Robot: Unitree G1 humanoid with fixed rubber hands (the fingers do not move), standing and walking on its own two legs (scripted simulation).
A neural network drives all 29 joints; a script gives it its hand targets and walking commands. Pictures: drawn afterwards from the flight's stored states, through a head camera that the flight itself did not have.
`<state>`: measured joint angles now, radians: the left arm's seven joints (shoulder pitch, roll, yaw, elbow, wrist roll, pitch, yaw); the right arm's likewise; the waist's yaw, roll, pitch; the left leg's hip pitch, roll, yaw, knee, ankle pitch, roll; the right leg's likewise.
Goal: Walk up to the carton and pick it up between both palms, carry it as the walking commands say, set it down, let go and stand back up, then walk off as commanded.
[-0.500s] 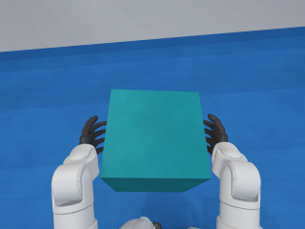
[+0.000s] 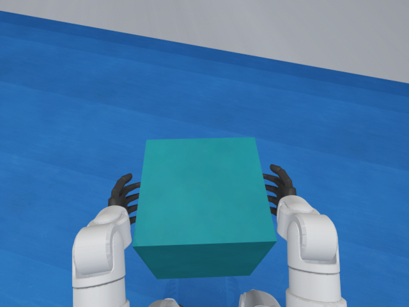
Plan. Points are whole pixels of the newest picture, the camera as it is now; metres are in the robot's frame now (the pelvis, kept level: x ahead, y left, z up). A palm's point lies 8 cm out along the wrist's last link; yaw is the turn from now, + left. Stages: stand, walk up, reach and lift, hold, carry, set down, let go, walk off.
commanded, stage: carry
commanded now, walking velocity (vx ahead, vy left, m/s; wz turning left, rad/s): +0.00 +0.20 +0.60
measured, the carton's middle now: (202, 213) +0.29 +0.02 -0.02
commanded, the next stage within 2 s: none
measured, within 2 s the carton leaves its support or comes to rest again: neither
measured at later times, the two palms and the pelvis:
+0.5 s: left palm out of the picture +0.17 +0.41 +0.08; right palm (142, 201) +0.27 +0.12 +0.08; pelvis -0.04 +0.19 -0.01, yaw +18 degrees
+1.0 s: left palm out of the picture -0.01 +0.61 +0.08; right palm out of the picture +0.17 +0.37 +0.09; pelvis -0.14 +0.34 -0.01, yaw +33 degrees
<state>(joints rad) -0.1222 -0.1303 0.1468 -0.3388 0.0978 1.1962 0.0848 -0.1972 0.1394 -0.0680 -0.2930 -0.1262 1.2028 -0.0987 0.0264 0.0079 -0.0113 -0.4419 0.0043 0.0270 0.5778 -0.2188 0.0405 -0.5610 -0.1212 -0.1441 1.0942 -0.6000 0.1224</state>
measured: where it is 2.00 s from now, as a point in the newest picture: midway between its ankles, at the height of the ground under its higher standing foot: outside the picture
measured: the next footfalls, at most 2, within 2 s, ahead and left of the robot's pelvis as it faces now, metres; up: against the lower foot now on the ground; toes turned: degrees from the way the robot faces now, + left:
right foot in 0.18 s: +0.05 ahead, -0.04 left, +0.00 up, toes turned -4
left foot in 0.52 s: -0.02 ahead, +0.36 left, +0.00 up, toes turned +25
